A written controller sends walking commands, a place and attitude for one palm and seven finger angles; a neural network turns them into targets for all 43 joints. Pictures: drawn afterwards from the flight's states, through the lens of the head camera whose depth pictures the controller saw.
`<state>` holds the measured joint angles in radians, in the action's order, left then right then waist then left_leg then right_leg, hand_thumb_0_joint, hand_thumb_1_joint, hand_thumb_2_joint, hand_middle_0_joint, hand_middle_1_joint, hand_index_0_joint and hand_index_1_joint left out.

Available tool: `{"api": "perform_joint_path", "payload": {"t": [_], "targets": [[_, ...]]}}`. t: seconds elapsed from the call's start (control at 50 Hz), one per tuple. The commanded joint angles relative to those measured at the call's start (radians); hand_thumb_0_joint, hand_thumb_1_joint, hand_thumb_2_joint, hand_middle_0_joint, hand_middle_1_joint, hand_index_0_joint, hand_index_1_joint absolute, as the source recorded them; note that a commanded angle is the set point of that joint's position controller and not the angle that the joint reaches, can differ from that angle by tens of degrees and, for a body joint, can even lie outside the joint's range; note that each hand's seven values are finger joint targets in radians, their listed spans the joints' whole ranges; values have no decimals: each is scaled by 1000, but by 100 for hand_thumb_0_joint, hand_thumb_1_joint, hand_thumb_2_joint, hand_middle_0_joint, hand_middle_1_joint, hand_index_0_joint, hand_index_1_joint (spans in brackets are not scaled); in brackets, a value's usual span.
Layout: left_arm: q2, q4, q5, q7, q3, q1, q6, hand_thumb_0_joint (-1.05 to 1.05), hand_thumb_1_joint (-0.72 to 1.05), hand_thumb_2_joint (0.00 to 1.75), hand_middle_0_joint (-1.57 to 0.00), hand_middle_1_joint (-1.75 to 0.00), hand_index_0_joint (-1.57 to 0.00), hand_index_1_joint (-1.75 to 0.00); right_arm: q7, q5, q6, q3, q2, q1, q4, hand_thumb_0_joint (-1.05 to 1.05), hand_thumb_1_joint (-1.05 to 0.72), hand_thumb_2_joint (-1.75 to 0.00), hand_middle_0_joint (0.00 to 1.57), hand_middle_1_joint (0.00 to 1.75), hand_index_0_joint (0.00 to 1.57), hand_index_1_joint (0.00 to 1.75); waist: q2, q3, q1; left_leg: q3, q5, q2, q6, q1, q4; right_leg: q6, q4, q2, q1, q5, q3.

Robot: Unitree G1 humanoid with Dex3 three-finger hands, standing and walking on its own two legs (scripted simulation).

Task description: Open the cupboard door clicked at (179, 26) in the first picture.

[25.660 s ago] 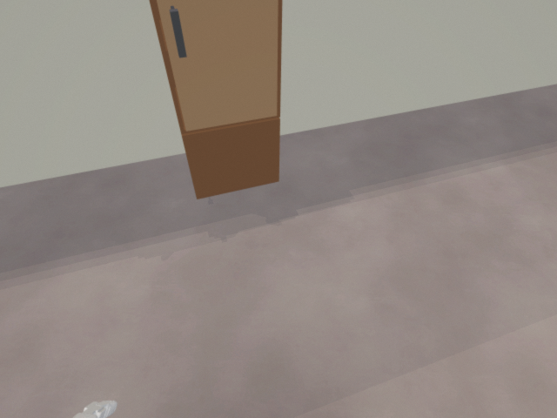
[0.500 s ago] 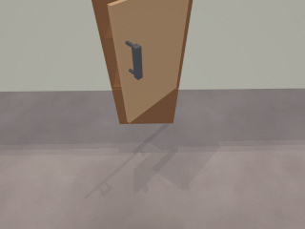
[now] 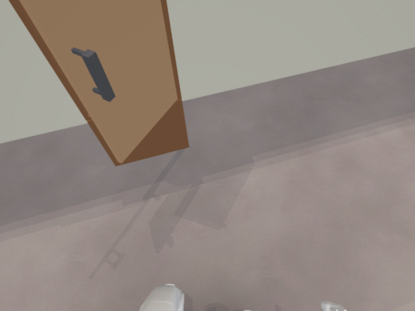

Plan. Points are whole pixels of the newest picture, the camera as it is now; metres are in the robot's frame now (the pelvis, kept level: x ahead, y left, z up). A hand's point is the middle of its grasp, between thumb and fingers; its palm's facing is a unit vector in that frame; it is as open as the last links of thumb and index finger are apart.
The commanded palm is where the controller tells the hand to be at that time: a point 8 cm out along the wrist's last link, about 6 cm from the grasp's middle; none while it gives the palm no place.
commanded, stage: walk to a spot facing it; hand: left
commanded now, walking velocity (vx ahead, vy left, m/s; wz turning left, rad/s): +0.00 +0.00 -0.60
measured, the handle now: (93, 75) +0.63 +0.35 +0.05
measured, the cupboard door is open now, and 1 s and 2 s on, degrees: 44 44 44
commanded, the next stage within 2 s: none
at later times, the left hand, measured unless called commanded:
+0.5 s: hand (139, 291) +0.16 +0.18 -0.17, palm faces -0.25 -0.93 -0.27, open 7.4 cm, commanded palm none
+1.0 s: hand (201, 232) +0.30 +0.05 -0.16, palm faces -0.57 -0.80 -0.17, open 7.4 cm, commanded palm none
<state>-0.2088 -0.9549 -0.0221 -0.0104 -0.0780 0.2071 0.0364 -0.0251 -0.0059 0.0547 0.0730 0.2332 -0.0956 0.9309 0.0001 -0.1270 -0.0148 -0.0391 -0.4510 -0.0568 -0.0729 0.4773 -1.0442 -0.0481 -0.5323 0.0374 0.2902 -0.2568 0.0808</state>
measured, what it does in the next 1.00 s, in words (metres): walks ahead, turning right: left foot, then right foot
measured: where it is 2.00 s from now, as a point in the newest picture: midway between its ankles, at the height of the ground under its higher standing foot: (318, 262)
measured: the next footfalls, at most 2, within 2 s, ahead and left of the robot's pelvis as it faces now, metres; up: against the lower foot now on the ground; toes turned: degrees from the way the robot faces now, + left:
left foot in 0.20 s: +0.05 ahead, +0.16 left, +0.00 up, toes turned -6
right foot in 0.48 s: +0.01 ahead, -0.14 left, +0.00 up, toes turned -18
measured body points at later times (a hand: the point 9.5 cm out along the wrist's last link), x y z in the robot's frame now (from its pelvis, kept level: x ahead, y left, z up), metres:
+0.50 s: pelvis +0.01 -0.01 -0.02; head +0.07 -0.04 +0.43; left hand +0.17 +0.23 -0.15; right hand -0.01 -0.29 -0.16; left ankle +0.01 +0.16 -0.73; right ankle -0.02 -0.12 -0.74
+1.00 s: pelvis +0.09 -0.05 +0.01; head +0.14 -0.07 +0.45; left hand +0.33 +0.09 -0.14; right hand -0.07 -0.25 -0.13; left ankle +0.10 +0.10 -0.74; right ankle +0.03 -0.18 -0.67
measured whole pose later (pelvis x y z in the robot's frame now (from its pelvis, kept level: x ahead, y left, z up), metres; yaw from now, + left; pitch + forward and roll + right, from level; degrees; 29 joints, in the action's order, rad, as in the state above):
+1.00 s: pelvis +0.09 -0.05 +0.01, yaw -35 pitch +3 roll -1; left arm -0.25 -0.90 -0.03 0.08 -0.09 0.12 0.03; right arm -0.02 -0.04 -0.05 0.02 0.20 -0.38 0.95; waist 0.02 -0.06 0.02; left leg -0.17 -0.30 -0.12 -0.05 0.11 -0.39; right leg 0.01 -1.02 -0.05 0.59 -0.29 -0.05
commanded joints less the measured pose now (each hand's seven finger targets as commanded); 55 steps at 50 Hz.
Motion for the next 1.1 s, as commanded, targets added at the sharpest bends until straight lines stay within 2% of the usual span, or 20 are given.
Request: {"api": "perform_joint_path", "payload": {"t": [0.0,0.12,0.16,0.18,0.2,0.28,0.4,0.42,0.46,0.5,0.56,0.66,0.72,0.74,0.76,0.78,0.82,0.92,1.02,1.08], "targets": [[-220,67,-9,-12,-52,41,-17,0,90,90,-20,-30,-20,-30,-4,3,-26,7,46,5,-88,0,-90,-90,20,30,20,30,129,155,-16,26,19,18,5,-15,124,-157,159,-238,-118,401,306],[-195,87,1,-4,-50,-22,-6,0,90,90,-20,-30,-20,-30,-19,11,-50,11,76,-113,-67,0,-90,-90,20,30,20,30,110,198,50,39,203,30,28,-345,583,-57,60,-154,36,318,318],[-102,129,20,16,-27,-14,-5,0,90,90,-20,-30,-20,-30,-31,-15,-68,35,238,-160,-74,0,-90,-90,20,30,20,30,-338,209,58,461,336,-389,188,-516,794,68,-286,51,321,-317,31],[-147,137,5,20,-31,-65,-3,0,90,90,-20,-30,-20,-30,-36,-24,-62,32,250,-168,-79,0,-90,-90,20,30,20,30,-240,167,75,471,457,-460,270,-412,775,84,-490,8,315,-374,11],[-147,151,3,28,-40,-40,-6,0,90,90,-20,-30,-20,-30,-40,-30,-61,23,226,-112,-110,0,-90,-90,20,30,20,30,-138,144,29,384,493,-432,289,-315,758,94,-590,-27,284,-324,-5],[-113,129,2,49,-33,-38,10,0,90,90,-20,-30,-20,-30,-31,-34,-64,8,164,-58,-119,0,-90,-90,20,30,20,30,-238,137,-4,75,692,-236,190,-314,665,112,-558,-45,254,-221,-78],[-111,123,7,59,-22,-16,-10,0,90,90,-20,-30,-20,-30,-16,-24,-50,32,218,-129,-97,0,-90,-90,20,30,20,30,-213,201,9,-20,629,-224,123,-326,497,76,-49,-5,-30,-45,-199],[-152,104,4,54,-30,47,-16,0,90,90,-20,-30,-20,-30,-10,-16,-49,33,208,-116,-105,0,-90,-90,20,30,20,30,-133,215,-26,-45,534,-196,82,-238,389,55,80,-27,-170,109,-160],[-344,67,-2,19,-69,166,-25,0,90,90,-20,-30,-20,-30,-7,1,-44,5,93,-27,-181,0,-90,-90,20,30,20,30,340,221,-100,-72,-244,3,-3,127,-40,-154,166,-435,-330,718,402],[-291,83,0,2,-60,97,-15,0,90,90,-20,-30,-20,-30,-10,6,-35,4,108,-26,-163,0,-90,-90,20,30,20,30,255,166,-63,64,-147,-52,14,165,-145,-199,182,-377,-225,387,340],[-228,114,-4,-6,-43,-7,-16,0,90,90,-20,-30,-20,-30,1,-4,-33,2,98,-49,-132,0,-90,-90,20,30,20,30,193,183,-9,27,-39,-37,-4,62,-39,-153,153,-270,-149,346,247],[-251,103,-8,11,-48,-6,-25,0,90,90,-20,-30,-20,-30,20,-6,-53,0,71,-73,-126,0,-90,-90,20,30,20,30,170,152,-5,-23,2,18,9,-94,272,-153,215,-232,-52,-93,307],[-216,112,-2,24,-40,-66,-27,0,90,90,-20,-30,-20,-30,14,-9,-73,7,92,-216,-77,0,-90,-90,20,30,20,30,114,123,73,-51,115,40,19,-407,545,-87,159,-146,197,-330,268],[-155,131,3,32,-26,-73,-27,0,90,90,-20,-30,-20,-30,-2,-15,-84,18,157,-303,-50,0,-90,-90,20,30,20,30,-75,137,114,90,-31,-80,54,-550,684,-38,-1,-55,343,-365,188],[-83,162,14,40,-12,-93,-25,0,90,90,-20,-30,-20,-30,-9,-40,-92,41,269,-404,-32,0,-90,-90,20,30,20,30,-411,143,155,512,-309,-386,149,-600,857,31,-365,81,509,-412,-19],[-127,194,4,48,-21,-186,-34,0,90,90,-20,-30,-20,-30,-17,-36,-96,38,282,-403,-31,0,-90,-90,20,30,20,30,-273,74,152,616,-334,-506,235,-482,941,36,-505,-34,538,-334,9],[-125,190,-7,72,-31,-177,-43,0,90,90,-20,-30,-20,-30,-9,-45,-108,21,233,-301,-79,0,-90,-90,20,30,20,30,-94,56,84,490,-208,-424,247,-353,919,46,-629,-84,474,-206,-26],[-39,147,-7,93,-1,-170,-38,0,90,90,-20,-30,-20,-30,-10,-33,-128,-12,129,-346,-27,0,-90,-90,20,30,20,30,-177,85,63,-16,488,-236,139,-491,778,66,-515,-101,444,-27,-144],[-45,161,-2,95,12,-255,-36,0,90,90,-20,-30,-20,-30,0,-39,-121,-10,143,-399,8,0,-90,-90,20,30,20,30,-207,81,87,-132,565,-261,133,-468,747,42,-217,-71,275,-18,-228],[-84,120,-3,90,-1,-145,-40,0,90,90,-20,-30,-20,-30,1,-32,-115,-6,173,-359,8,0,-90,-90,20,30,20,30,-170,120,13,-179,753,-280,120,-405,583,-4,-112,-23,21,-31,-261]]}}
